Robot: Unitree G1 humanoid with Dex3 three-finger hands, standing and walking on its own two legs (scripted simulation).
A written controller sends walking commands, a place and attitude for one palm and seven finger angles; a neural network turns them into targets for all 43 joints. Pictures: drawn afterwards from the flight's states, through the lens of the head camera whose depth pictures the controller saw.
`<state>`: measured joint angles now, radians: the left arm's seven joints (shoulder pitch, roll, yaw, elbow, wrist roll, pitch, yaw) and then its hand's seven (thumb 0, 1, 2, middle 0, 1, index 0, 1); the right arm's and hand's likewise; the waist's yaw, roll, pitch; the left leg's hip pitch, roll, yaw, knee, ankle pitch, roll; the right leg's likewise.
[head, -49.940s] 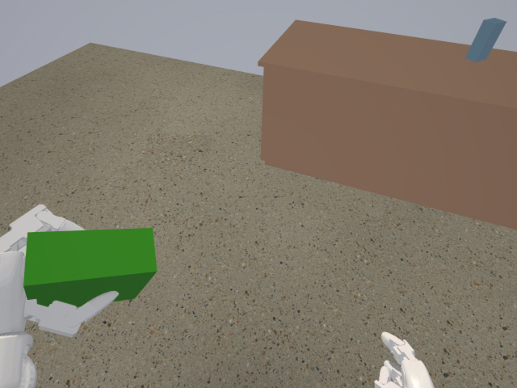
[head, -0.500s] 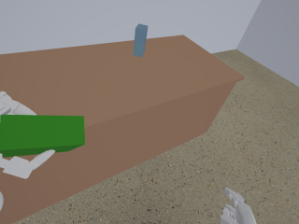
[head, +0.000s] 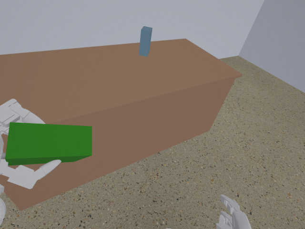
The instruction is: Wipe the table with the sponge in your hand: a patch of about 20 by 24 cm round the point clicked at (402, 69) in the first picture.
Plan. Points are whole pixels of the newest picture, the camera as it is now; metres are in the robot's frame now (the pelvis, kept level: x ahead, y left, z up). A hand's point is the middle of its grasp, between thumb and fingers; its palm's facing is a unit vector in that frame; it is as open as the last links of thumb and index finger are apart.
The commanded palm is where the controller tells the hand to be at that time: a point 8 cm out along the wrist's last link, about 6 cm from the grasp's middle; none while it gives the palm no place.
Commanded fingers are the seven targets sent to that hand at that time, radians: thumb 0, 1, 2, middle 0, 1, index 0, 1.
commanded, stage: stop stepping back and stand still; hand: left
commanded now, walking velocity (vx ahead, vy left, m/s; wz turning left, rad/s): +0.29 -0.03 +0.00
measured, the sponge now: (60, 146) +0.22 +0.21 +0.17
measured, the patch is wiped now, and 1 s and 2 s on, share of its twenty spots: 1.00 1.00 1.00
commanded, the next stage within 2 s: stand and wait in 0.56 s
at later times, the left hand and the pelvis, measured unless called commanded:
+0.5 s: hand (40, 165) +0.17 +0.21 +0.20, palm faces +0.37 -0.87 -0.34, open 9.7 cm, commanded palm +0.12 +0.26 +0.22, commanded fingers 0.00 0.10 1.30 -1.20 -1.60 -1.20 -1.60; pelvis -0.03 -0.03 +0.02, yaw +2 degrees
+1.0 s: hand (15, 156) +0.18 +0.25 +0.20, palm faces +0.46 -0.83 -0.32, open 9.7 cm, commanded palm +0.13 +0.28 +0.22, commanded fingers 0.00 0.10 1.30 -1.20 -1.60 -1.20 -1.60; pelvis -0.02 +0.00 +0.04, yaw +3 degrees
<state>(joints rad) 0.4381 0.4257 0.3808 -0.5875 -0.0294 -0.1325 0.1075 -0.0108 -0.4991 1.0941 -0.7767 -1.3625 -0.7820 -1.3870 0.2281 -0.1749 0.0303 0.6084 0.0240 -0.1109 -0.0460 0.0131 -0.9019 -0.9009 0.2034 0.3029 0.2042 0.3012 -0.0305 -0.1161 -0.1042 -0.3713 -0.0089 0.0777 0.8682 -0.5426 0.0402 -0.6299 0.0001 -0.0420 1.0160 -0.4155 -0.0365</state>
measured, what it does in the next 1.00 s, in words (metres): steps on the spot: right foot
